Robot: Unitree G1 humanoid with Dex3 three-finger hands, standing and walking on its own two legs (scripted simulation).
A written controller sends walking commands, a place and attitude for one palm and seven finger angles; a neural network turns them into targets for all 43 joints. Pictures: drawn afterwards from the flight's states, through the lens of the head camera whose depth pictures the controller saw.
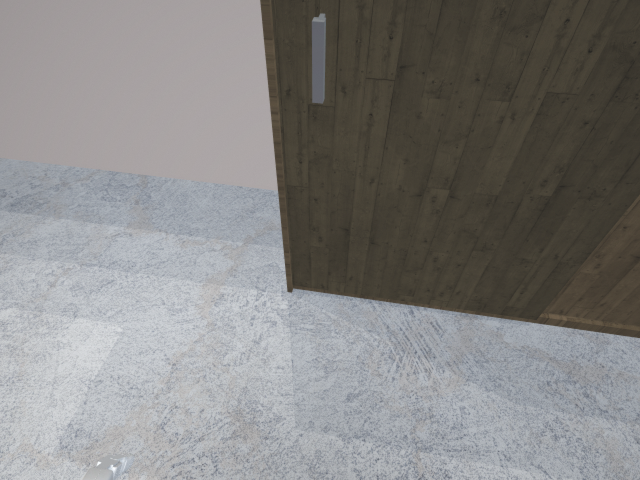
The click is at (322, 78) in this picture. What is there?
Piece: wardrobe's sliding door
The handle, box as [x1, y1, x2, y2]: [312, 13, 325, 103]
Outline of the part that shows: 320,13 318,17 314,17 312,20 312,102 322,103 324,98 325,18 324,14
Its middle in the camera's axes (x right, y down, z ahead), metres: +0.00 -0.37 +0.79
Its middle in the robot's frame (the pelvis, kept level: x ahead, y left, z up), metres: +0.85 +0.04 +0.14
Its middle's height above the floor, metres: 0.91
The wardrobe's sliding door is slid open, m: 0.00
